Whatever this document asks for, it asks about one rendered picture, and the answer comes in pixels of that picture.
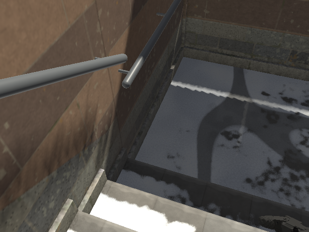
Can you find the stairs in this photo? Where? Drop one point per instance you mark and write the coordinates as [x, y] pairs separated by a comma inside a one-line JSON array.
[[148, 198]]

